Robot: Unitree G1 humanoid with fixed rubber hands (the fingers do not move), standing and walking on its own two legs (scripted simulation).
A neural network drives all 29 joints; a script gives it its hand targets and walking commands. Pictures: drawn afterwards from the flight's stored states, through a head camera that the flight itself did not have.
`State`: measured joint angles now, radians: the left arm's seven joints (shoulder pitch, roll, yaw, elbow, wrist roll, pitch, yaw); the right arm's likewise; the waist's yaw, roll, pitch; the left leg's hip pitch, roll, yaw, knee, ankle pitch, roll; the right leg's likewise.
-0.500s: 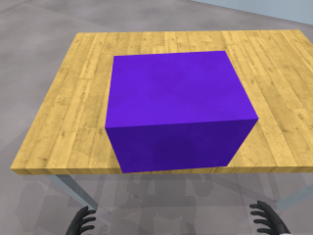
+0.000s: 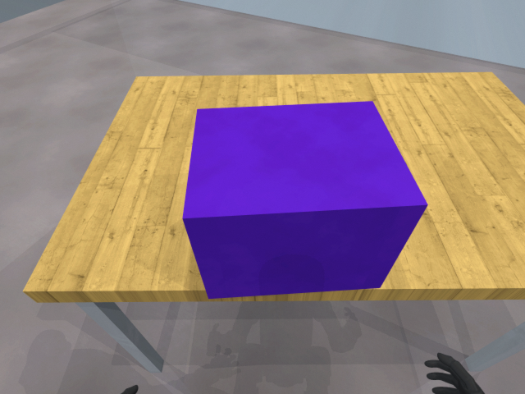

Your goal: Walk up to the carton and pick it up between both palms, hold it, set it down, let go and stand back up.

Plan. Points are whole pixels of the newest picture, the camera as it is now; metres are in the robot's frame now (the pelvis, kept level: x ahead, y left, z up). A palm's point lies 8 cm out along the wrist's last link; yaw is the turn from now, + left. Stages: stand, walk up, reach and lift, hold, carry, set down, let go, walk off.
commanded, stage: stand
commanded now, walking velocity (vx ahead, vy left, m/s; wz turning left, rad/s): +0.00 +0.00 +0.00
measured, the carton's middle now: (290, 200) +0.42 +0.00 +0.05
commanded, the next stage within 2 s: none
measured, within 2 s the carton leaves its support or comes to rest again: neither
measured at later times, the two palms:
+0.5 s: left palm out of the picture +0.07 +0.26 -0.12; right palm out of the picture +0.13 -0.27 -0.08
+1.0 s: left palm out of the picture +0.06 +0.27 -0.12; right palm out of the picture +0.12 -0.27 -0.08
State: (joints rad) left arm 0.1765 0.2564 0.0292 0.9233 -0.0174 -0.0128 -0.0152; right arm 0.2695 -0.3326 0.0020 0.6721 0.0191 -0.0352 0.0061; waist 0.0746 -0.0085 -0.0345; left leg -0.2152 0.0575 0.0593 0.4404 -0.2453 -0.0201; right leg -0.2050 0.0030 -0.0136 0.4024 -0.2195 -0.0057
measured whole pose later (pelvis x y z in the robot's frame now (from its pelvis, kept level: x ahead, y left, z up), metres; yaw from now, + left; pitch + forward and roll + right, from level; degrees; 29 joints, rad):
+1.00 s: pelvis +0.00 +0.00 +0.00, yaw +0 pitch +0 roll -1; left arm 0.18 0.26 0.03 1.01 -0.02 -0.02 -0.02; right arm 0.29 -0.34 0.00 0.71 0.02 -0.04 0.01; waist 0.07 0.00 -0.05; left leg -0.19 0.06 0.06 0.44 -0.25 -0.02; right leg -0.18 0.00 -0.01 0.40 -0.22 -0.01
